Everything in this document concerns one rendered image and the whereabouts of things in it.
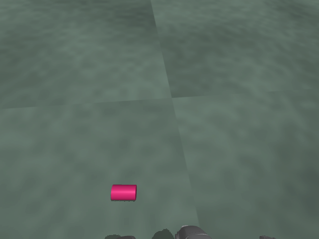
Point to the can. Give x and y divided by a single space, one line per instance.
124 192

